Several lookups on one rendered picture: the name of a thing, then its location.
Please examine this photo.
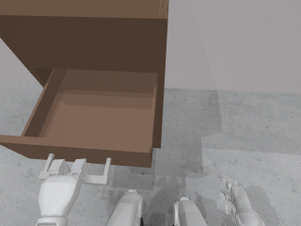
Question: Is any left robot hand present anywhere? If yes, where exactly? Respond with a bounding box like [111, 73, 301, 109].
[39, 158, 91, 217]

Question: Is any left robot shin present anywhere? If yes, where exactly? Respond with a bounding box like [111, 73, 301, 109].
[128, 189, 141, 226]

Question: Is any cabinet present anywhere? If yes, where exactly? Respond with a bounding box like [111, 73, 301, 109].
[0, 0, 169, 149]

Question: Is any drawer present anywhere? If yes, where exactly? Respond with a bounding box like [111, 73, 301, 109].
[0, 69, 158, 168]

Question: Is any handle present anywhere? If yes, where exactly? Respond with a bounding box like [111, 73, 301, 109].
[39, 153, 112, 186]

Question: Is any right robot hand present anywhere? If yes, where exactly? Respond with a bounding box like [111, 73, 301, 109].
[216, 174, 252, 218]

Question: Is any robot right thigh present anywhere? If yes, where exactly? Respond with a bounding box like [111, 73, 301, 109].
[173, 200, 207, 226]

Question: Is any robot left forearm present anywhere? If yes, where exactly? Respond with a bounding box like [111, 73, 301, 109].
[36, 216, 69, 226]

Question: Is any robot right forearm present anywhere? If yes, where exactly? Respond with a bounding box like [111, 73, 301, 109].
[235, 207, 265, 226]

